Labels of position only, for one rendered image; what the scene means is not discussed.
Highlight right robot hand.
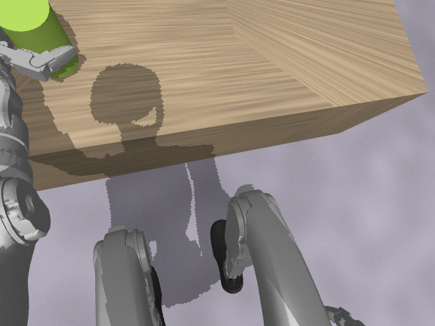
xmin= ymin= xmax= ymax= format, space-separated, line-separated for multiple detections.
xmin=324 ymin=306 xmax=365 ymax=326

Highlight can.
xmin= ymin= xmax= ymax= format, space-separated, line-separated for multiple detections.
xmin=0 ymin=0 xmax=79 ymax=78

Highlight right robot foot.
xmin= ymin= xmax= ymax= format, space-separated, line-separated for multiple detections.
xmin=211 ymin=219 xmax=243 ymax=294

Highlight left robot hand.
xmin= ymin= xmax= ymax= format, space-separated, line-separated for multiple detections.
xmin=0 ymin=27 xmax=77 ymax=82

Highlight left robot arm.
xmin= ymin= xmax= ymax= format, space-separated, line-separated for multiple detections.
xmin=0 ymin=63 xmax=51 ymax=326

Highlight left robot foot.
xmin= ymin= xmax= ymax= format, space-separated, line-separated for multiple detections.
xmin=150 ymin=265 xmax=165 ymax=326

